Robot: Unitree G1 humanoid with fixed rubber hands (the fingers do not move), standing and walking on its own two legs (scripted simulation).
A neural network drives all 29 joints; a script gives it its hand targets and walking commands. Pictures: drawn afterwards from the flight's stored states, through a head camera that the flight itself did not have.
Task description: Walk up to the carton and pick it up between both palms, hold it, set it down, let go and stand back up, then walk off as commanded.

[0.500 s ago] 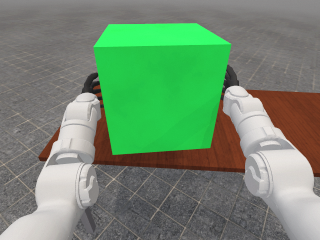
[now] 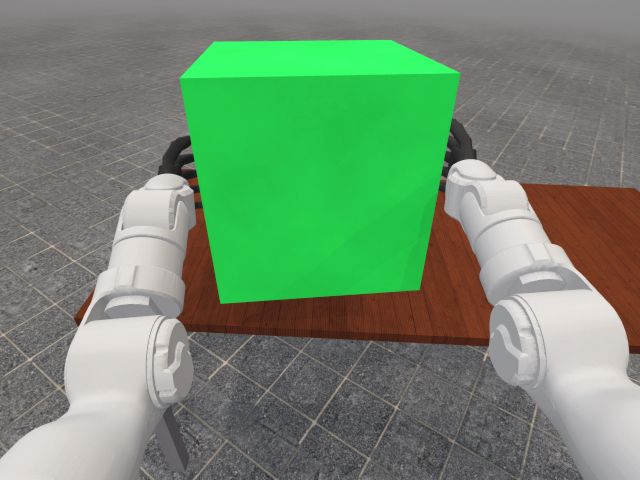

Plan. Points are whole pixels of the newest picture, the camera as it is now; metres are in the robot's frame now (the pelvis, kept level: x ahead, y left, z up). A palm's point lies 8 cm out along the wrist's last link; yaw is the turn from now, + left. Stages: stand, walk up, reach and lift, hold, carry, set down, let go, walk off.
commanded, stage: reach and lift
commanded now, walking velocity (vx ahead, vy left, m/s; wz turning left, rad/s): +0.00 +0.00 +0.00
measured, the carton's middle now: (312, 160) +0.49 +0.03 +0.22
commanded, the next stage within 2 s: hold in 0.48 s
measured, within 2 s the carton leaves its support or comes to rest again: neither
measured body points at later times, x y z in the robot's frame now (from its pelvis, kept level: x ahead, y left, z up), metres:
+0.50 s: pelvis +0.00 +0.00 +0.00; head -0.07 +0.03 +0.44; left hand +0.41 +0.20 +0.25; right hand +0.41 -0.16 +0.27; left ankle +0.07 +0.14 -0.74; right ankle +0.04 -0.12 -0.74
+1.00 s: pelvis +0.00 +0.00 +0.00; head -0.08 +0.02 +0.44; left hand +0.39 +0.20 +0.27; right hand +0.40 -0.17 +0.29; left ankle +0.07 +0.14 -0.74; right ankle +0.04 -0.12 -0.74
